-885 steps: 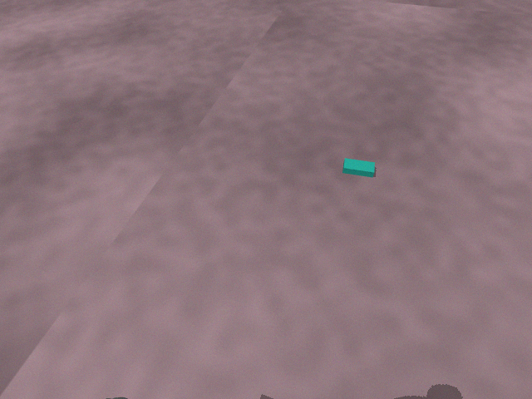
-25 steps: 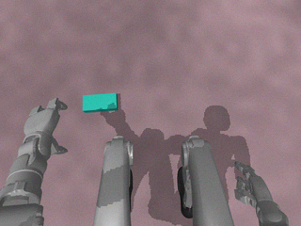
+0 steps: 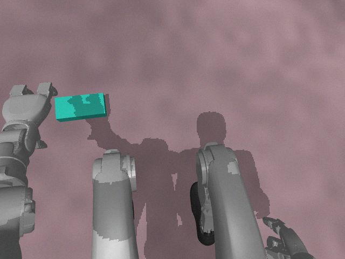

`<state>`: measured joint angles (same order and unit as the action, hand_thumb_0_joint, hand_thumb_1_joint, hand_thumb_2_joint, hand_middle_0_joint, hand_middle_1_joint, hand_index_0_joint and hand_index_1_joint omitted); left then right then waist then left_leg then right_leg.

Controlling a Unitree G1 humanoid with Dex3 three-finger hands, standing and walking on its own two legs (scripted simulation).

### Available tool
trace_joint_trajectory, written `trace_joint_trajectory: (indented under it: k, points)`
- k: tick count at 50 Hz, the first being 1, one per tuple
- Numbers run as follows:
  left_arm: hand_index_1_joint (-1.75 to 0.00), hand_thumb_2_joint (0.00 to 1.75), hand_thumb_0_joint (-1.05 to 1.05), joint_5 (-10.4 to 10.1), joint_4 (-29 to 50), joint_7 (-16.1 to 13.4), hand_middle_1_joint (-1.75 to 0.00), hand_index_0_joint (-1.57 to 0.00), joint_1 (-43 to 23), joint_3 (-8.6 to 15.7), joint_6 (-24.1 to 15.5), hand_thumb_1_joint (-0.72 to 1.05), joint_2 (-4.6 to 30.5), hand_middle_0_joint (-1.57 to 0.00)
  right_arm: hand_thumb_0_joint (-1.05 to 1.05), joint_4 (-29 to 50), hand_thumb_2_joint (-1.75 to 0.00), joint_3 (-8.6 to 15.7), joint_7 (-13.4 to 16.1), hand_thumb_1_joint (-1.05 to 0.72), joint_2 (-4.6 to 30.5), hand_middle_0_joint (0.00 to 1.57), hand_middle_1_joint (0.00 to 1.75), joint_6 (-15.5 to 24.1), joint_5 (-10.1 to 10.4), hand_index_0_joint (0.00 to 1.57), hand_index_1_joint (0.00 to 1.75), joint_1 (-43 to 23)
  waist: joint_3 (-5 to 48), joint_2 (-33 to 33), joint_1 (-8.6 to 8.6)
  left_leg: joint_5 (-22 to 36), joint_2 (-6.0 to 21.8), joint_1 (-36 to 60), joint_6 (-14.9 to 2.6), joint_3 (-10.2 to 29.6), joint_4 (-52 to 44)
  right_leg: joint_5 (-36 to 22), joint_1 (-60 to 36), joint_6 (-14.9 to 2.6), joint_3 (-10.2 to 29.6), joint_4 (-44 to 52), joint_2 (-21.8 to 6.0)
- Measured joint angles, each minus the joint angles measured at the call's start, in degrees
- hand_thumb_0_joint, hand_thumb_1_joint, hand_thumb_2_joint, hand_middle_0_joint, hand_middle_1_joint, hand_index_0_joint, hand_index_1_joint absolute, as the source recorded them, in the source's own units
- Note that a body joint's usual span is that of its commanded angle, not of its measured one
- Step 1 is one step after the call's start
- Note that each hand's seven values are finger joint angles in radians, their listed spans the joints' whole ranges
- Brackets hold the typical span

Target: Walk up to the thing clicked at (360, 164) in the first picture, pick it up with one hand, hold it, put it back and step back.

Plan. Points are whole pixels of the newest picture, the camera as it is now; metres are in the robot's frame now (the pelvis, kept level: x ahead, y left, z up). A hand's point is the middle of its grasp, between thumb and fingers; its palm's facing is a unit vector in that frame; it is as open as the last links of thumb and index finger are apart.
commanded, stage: rise first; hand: left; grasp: from above
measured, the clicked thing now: (81, 107) +0.51 +0.28 -0.34
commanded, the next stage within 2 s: none
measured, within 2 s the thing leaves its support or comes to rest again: neither
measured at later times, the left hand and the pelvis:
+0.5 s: hand (53, 114) +0.44 +0.32 -0.20, palm faces -0.45 -0.08 -0.89, open 14.2 cm; pelvis +0.01 +0.00 -0.03, yaw -1 degrees
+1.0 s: hand (57, 112) +0.45 +0.31 -0.22, palm faces -0.44 -0.09 -0.89, open 14.2 cm; pelvis +0.01 +0.00 -0.04, yaw -2 degrees
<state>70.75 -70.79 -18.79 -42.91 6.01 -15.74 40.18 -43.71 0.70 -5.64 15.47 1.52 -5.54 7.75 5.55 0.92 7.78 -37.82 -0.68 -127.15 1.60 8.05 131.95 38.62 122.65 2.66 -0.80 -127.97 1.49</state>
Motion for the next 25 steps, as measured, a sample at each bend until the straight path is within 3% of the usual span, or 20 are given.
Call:
trace_joint_trajectory:
  k: [11,25]
  points:
    - [-0.98,1.03,0.00,2.52,-6.24,-3.55,-0.97,-0.07,-4.80,-0.05,0.83,-0.53,0.50,-0.08,0.00,0.02,-0.90,-1.26,-1.29,-0.90,-0.54,0.20,0.30,0.61,-1.61,0.20,0.30,-1.35,-0.42,0.18,1.41,-0.66,-0.23,-2.98,-0.61,-0.11,2.76,0.86,2.41,0.04,0.22,-2.37,0.03]
    - [-1.00,1.02,0.00,2.38,-11.18,-4.83,-1.00,-0.08,-7.93,2.02,2.04,-0.53,2.70,-0.08,0.00,0.16,-0.90,-3.13,-2.12,-0.90,-0.62,0.20,0.30,1.20,-2.92,0.20,0.30,-0.55,-2.01,0.46,3.69,-1.28,0.09,-5.05,-0.01,0.91,5.39,0.77,4.92,0.65,-0.30,-4.70,0.76]
